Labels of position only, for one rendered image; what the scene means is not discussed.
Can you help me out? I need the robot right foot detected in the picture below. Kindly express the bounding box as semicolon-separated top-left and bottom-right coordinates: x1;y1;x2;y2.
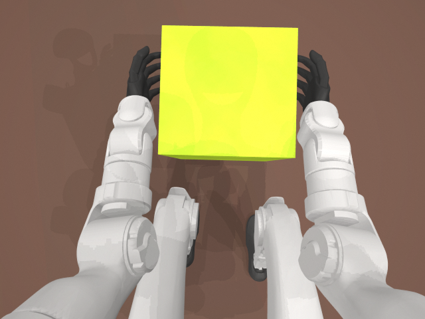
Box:
246;215;267;282

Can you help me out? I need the robot right upper arm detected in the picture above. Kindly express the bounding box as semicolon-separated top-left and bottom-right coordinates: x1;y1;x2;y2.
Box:
298;223;425;319

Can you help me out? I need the robot right hand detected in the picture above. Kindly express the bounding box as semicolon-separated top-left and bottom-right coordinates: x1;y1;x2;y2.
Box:
297;50;330;112

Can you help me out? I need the carton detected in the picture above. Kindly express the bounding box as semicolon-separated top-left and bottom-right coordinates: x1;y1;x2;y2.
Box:
158;25;298;161

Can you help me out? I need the robot left forearm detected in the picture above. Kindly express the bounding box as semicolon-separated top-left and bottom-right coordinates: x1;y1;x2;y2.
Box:
76;95;157;266

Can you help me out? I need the robot left thigh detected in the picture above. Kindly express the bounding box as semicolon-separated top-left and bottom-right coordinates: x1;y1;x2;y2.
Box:
128;195;199;319

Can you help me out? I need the robot left hand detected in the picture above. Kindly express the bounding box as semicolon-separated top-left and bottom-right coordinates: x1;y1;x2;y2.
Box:
126;46;161;102

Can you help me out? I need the robot left upper arm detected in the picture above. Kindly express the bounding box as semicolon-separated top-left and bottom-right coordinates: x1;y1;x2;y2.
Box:
2;215;159;319

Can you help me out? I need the robot right forearm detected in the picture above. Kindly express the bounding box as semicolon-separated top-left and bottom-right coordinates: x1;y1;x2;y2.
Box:
297;101;388;262

